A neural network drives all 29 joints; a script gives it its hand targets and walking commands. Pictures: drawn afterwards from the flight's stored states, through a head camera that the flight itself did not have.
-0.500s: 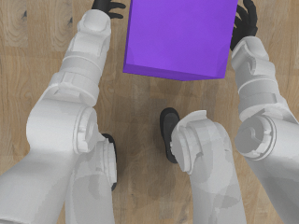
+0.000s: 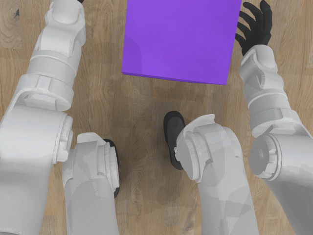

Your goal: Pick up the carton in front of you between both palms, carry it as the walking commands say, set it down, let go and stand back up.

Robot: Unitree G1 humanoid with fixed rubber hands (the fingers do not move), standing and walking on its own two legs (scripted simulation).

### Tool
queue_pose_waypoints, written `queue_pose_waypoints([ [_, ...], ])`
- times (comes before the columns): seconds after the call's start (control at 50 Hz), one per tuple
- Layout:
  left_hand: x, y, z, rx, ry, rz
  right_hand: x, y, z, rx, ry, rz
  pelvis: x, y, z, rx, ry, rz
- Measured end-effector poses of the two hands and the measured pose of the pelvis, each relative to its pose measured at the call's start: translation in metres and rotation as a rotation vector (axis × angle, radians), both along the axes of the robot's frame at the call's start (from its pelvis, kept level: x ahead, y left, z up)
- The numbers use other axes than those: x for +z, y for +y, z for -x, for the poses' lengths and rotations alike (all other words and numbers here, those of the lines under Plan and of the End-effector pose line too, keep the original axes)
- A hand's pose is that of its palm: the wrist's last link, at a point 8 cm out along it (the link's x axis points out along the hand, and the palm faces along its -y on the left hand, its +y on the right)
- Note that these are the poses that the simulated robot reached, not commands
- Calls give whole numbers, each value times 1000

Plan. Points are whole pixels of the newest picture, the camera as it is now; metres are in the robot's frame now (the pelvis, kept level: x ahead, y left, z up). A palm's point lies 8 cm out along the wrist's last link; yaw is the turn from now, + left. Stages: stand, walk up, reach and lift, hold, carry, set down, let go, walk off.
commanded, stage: set down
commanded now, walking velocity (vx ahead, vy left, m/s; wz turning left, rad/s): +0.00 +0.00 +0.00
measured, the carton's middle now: (168, 37) +0.50 -0.10 -0.26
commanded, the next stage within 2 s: let go in 0.94 s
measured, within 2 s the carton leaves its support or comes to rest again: neither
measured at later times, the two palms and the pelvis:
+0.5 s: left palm out of the picture +0.57 +0.10 -0.01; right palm out of the picture +0.45 -0.26 +0.00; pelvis +0.01 +0.00 +0.11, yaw +1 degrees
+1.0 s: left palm out of the picture +0.57 +0.11 +0.15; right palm out of the picture +0.44 -0.27 +0.15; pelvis +0.04 +0.00 +0.24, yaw +2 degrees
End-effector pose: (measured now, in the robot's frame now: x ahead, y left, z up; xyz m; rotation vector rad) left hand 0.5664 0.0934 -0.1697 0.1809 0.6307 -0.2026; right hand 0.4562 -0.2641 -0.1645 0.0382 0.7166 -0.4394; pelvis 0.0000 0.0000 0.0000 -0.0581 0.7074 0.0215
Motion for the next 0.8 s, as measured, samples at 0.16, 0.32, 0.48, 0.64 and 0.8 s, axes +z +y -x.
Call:
queue_pose_waypoints([
  [0.16,63,-1,0,23,-10,-46,60,-1,6,-20,-65,-19,31,0,1,-18,13,-25],
  [0.32,121,3,-8,43,12,-37,112,0,8,-21,-72,-23,67,1,-3,-24,59,-37],
  [0.48,159,9,-8,35,0,-31,157,1,5,-10,-81,-6,100,1,-10,-20,98,-36],
  [0.64,206,10,-8,18,-7,-31,208,-3,7,-12,-83,-2,141,2,-20,-18,119,-30],
  [0.8,259,12,-9,13,0,-34,259,-5,11,-12,-86,-9,186,3,-30,-19,112,-32],
])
